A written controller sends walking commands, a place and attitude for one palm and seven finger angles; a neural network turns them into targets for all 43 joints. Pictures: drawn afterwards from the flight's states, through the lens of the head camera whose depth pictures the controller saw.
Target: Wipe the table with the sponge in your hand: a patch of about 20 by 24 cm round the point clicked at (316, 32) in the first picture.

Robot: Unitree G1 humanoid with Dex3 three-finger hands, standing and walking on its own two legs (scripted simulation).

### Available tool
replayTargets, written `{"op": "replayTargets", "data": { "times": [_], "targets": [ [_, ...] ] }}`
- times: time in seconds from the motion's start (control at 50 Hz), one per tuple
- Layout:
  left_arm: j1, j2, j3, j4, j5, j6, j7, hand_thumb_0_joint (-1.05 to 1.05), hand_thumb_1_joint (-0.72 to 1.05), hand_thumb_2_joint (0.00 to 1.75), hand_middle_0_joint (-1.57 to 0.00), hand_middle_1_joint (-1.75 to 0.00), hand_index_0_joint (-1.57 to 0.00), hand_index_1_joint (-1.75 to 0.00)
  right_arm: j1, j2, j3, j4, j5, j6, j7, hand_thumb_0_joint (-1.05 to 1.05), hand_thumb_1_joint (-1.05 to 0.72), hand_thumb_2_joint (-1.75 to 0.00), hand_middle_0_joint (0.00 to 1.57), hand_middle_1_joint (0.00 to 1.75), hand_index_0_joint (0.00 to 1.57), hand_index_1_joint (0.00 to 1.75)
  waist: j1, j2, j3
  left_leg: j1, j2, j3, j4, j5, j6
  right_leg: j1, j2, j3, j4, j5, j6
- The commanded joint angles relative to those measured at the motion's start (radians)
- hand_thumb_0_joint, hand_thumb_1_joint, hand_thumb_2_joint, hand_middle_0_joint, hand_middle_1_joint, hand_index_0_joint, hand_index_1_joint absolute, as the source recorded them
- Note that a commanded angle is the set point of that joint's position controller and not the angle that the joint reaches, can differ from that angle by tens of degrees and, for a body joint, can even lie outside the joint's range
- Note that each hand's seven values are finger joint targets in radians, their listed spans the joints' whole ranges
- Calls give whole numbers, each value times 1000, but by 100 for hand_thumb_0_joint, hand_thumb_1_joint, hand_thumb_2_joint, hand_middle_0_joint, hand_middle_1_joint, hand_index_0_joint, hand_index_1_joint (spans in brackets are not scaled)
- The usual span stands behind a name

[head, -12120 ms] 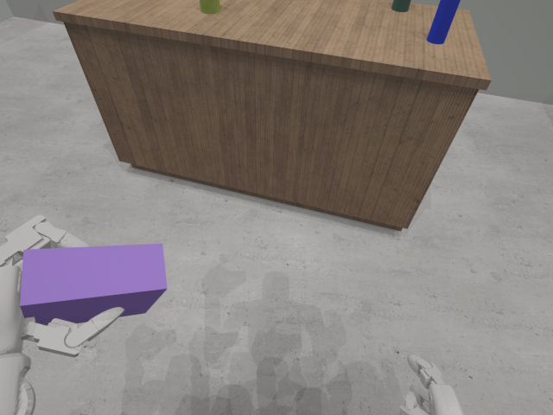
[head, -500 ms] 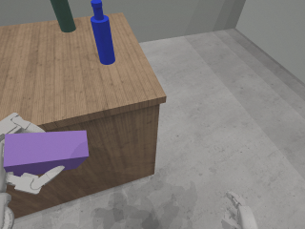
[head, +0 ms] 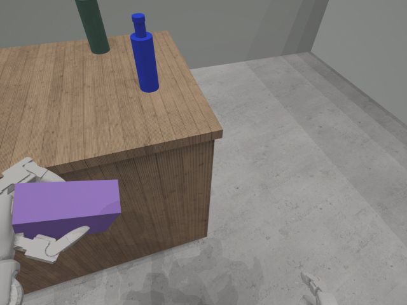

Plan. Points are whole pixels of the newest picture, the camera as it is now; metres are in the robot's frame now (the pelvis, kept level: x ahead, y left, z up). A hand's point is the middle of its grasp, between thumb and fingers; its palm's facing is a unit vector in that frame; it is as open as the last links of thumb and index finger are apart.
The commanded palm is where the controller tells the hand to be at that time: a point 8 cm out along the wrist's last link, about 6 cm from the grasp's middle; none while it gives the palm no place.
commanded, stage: come to a stop and stand still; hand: left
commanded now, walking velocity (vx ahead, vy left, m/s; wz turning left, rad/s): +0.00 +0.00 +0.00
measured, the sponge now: (83, 210) +0.23 +0.20 +0.14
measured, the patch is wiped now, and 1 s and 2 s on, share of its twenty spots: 0.00 0.00 0.00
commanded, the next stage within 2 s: look again from close up in 0.08 s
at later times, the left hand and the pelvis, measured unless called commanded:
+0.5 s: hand (67, 196) +0.25 +0.23 +0.14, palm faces +0.25 -0.89 -0.37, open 9.5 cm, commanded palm +0.19 +0.29 +0.18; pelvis +0.01 +0.02 +0.00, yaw -3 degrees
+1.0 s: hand (19, 183) +0.26 +0.31 +0.15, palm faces +0.39 -0.82 -0.42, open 9.5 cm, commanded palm +0.20 +0.34 +0.18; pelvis +0.03 +0.06 -0.01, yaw -1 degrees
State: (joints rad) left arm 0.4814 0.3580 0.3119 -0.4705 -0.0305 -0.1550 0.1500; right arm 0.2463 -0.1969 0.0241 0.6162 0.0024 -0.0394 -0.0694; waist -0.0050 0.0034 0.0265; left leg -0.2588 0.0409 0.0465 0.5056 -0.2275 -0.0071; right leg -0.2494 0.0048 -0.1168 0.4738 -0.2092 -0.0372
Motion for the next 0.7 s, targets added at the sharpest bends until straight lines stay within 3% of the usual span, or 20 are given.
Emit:
{"op": "replayTargets", "data": {
  "times": [0.0,0.08,0.14,0.16,0.18,0.2,0.22,0.24,0.28,0.32,0.34,0.38,0.44,0.46,0.48,0.56,0.58,0.62,0.68],
  "targets": [
    [-75,157,123,-217,0,-81,27,0,10,130,-120,-160,-120,-160,-114,-119,-46,-167,-1,-65,-5,0,-90,-90,20,30,20,30,14,114,-89,-113,106,-127,-176,-24,33,142,-61,120,-52,-3,32],
    [-38,144,112,-209,-5,-78,25,0,10,130,-120,-160,-120,-160,-103,-116,-47,-166,1,-73,1,0,-90,-90,20,30,20,30,11,68,-128,-85,86,-96,-133,6,21,151,-79,136,-67,52,29],
    [-47,149,110,-224,-5,-74,25,0,10,130,-120,-160,-120,-160,-103,-120,-51,-163,1,-74,3,0,-90,-90,20,30,20,30,7,34,-129,-67,61,-77,-95,-22,14,116,-106,162,-103,15,18],
    [-1040,906,486,-443,-18,-214,37,0,10,130,-120,-160,-120,-160,-67,-148,43,-278,41,-93,-62,0,-90,-90,20,30,20,30,-63,100,-12,-209,51,-92,-142,-165,48,120,-29,110,-4,-96,68],
    [-649,408,357,-22,4,-165,13,0,10,130,-120,-160,-120,-160,-105,-43,-5,-193,34,-145,-17,0,-90,-90,20,30,20,30,20,56,-157,-116,79,-56,-55,-136,42,-30,-90,101,-22,-267,36],
    [-484,368,312,-16,-3,-164,5,0,10,130,-120,-160,-120,-160,-132,-93,-20,-171,-6,-155,2,0,-90,-90,20,30,20,30,22,38,-106,-97,38,-50,-49,-180,20,-26,-81,154,-97,-209,3],
    [-376,297,257,67,-11,-156,-6,0,10,130,-120,-160,-120,-160,-94,-132,-33,-177,-11,-159,6,0,-90,-90,20,30,20,30,29,45,-90,-54,6,-28,11,-161,12,-41,-121,226,-136,-182,-24],
    [-320,260,216,43,-13,-158,-17,0,10,130,-120,-160,-120,-160,-74,-129,-37,-175,-14,-164,13,0,-90,-90,20,30,20,30,29,23,-107,-38,-19,-29,58,-154,10,-52,-158,286,-167,-173,-37],
    [-174,122,110,-12,-37,-152,-41,0,10,130,-120,-160,-120,-160,-85,-123,-34,-187,-5,-165,39,0,-90,-90,20,30,20,30,31,14,-104,-4,-16,-25,39,-121,8,-37,-165,266,-181,-172,-34],
    [-136,101,84,-140,-31,-137,-44,0,10,130,-120,-160,-120,-160,-120,-137,-36,-187,-6,-167,47,0,-90,-90,20,30,20,30,22,0,-77,13,-14,-30,-17,-102,3,-47,-126,226,-184,-167,-16],
    [-109,101,85,-156,-25,-125,-43,0,10,130,-120,-160,-120,-160,-127,-134,-37,-188,-4,-167,46,0,-90,-90,20,30,20,30,21,-38,-71,16,-7,-38,-39,-102,4,-49,-104,204,-183,-180,-3],
    [-94,118,109,-191,-20,-112,-32,0,10,130,-120,-160,-120,-160,-144,-137,-38,-200,-5,-163,35,0,-90,-90,20,30,20,30,22,5,-74,17,19,-56,-111,-85,10,-15,-62,155,-146,-128,15],
    [-122,196,211,-234,-7,-112,-14,0,10,130,-120,-160,-120,-160,-160,-137,-41,-208,-12,-155,18,0,-90,-90,20,30,20,30,24,25,-110,-8,31,-69,-141,-12,12,66,-43,127,-99,11,24],
    [-167,262,260,-273,-5,-115,-3,0,10,130,-120,-160,-120,-160,-166,-142,-39,-206,-18,-146,10,0,-90,-90,20,30,20,30,24,61,-120,-13,33,-79,-155,3,8,83,-45,125,-81,26,24],
    [-150,221,240,-258,-8,-112,-1,0,10,130,-120,-160,-120,-160,-161,-128,-38,-210,-17,-143,7,0,-90,-90,20,30,20,30,24,71,-130,-6,37,-75,-149,30,13,99,-47,123,-75,64,22],
    [-169,226,230,-318,-9,-101,10,0,10,130,-120,-160,-120,-160,-159,-131,-44,-214,-15,-138,8,0,-90,-90,20,30,20,30,22,150,-217,73,35,-58,-96,285,7,168,-57,114,-43,247,15],
    [-146,200,208,-314,-8,-100,10,0,10,130,-120,-160,-120,-160,-154,-134,-49,-215,-14,-140,13,0,-90,-90,20,30,20,30,21,157,-237,96,35,-46,-64,355,8,177,-64,108,-34,297,12],
    [-92,169,178,-324,-8,-97,10,0,10,130,-120,-160,-120,-160,-151,-144,-58,-219,-12,-142,28,0,-90,-90,20,30,20,30,16,139,-259,104,25,-36,-20,409,11,196,-80,111,-23,374,6],
    [13,124,147,-274,-11,-84,14,0,10,130,-120,-160,-120,-160,-138,-152,-70,-214,-6,-133,41,0,-90,-90,20,30,20,30,9,45,-256,80,23,-38,20,393,15,198,-114,131,0,415,-4]
  ]
}}
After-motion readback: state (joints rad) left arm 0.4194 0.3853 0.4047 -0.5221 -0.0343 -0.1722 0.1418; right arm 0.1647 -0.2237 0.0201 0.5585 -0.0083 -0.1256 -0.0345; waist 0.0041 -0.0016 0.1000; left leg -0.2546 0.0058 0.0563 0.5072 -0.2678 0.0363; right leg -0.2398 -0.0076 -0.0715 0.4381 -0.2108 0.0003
